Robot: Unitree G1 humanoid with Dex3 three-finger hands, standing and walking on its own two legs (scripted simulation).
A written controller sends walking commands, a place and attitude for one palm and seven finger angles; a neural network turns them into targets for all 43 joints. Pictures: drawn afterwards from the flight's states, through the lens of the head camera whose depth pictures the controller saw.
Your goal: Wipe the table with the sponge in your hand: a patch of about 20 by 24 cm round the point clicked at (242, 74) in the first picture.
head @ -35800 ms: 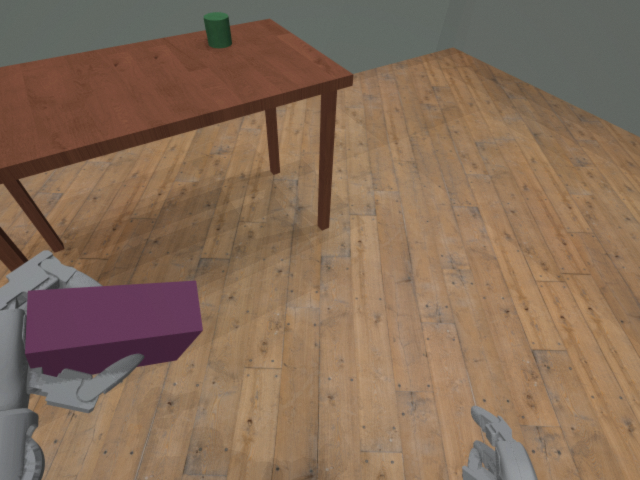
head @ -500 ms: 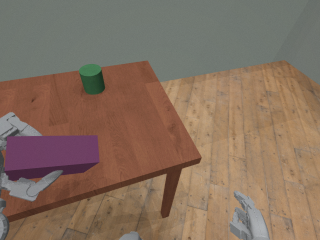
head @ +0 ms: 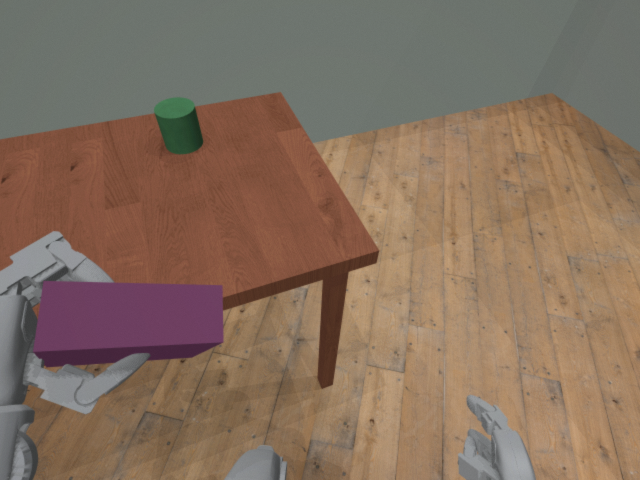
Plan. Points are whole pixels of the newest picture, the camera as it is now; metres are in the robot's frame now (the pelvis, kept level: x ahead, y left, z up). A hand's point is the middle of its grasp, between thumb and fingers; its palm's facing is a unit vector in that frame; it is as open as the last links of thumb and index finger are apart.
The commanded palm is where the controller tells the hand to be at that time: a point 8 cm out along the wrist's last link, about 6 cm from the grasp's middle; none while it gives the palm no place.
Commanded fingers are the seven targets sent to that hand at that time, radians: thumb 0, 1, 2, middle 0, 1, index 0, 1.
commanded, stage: stop stepping back and stand still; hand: left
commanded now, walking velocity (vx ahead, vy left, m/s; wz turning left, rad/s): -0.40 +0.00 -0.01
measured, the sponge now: (159, 326) +0.23 +0.17 +0.15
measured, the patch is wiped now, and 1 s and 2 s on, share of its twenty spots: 1.00 1.00 1.00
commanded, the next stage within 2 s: stand and wait in 1.14 s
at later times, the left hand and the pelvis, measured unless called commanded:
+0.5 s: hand out of the picture +0.06 +0.22 +0.17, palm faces +0.40 -0.84 -0.35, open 9.4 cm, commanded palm +0.00 +0.26 +0.19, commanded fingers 0.00 0.10 1.30 -1.20 -1.60 -1.20 -1.60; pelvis -0.14 -0.02 -0.01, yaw +3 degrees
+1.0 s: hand out of the picture +0.00 +0.17 +0.17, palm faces +0.41 -0.83 -0.36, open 9.4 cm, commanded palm -0.05 +0.22 +0.19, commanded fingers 0.00 0.10 1.30 -1.20 -1.60 -1.20 -1.60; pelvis -0.19 -0.07 +0.01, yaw +4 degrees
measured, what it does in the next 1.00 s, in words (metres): walks backwards: left foot, then right foot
